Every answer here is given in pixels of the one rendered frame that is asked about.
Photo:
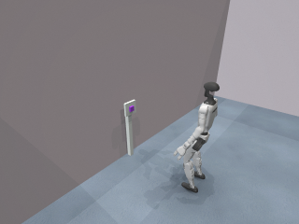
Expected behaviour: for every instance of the robot torso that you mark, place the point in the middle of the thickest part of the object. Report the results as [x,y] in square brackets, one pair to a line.
[209,121]

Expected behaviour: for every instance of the left robot upper arm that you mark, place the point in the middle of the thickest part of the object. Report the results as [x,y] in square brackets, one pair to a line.
[203,111]

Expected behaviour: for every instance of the left robot thigh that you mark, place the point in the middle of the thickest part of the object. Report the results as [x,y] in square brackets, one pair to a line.
[197,144]

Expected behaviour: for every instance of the left robot hand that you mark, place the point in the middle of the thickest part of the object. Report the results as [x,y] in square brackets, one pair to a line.
[181,150]

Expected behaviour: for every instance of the left robot forearm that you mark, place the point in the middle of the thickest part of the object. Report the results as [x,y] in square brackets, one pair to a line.
[193,138]

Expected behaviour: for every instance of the button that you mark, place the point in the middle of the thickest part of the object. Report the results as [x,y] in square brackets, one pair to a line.
[131,108]

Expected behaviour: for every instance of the panel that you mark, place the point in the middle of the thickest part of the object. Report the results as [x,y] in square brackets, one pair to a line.
[129,126]

